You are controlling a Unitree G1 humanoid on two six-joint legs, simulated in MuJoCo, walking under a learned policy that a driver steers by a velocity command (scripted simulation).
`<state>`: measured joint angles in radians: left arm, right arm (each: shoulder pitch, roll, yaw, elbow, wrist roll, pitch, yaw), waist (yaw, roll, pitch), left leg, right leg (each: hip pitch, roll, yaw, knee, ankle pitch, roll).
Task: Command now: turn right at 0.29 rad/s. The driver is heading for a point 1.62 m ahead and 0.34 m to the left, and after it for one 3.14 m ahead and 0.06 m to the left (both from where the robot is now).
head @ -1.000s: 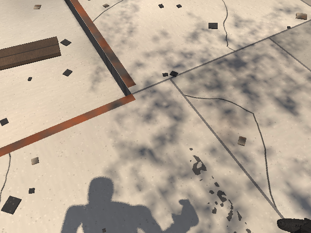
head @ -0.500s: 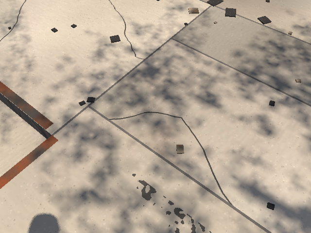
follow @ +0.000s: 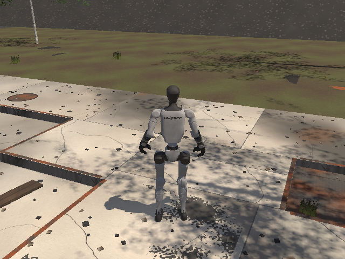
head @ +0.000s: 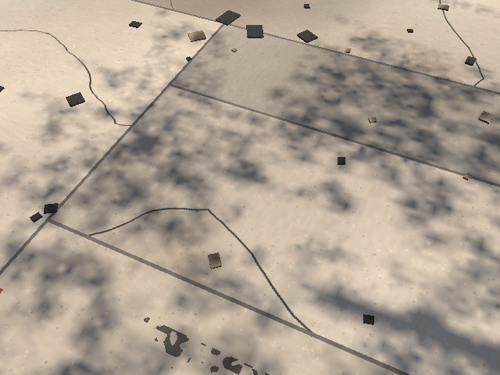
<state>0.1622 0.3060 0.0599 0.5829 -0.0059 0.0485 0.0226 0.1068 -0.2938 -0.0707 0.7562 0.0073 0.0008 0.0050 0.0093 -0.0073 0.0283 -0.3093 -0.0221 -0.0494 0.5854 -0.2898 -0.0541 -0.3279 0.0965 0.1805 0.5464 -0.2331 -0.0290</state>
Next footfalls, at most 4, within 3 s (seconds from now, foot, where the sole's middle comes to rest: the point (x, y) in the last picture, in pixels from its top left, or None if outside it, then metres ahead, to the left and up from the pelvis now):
0.02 left None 0.04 0.13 -0.77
0.30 right None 0.01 -0.14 -0.77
0.70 left None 0.08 0.12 -0.77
1.18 right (266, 374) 0.47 0.00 -0.77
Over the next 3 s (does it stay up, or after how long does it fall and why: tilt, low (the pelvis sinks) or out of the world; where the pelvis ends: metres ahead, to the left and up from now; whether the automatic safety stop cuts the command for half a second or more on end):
stays up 1.07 0.28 0.00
